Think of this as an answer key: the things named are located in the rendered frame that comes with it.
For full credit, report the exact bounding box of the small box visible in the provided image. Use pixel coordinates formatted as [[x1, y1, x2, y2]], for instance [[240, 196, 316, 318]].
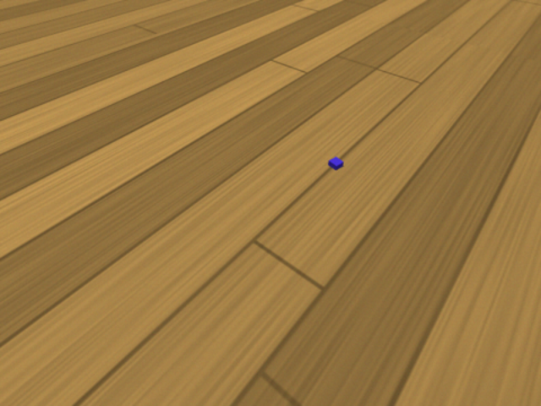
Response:
[[328, 157, 344, 170]]

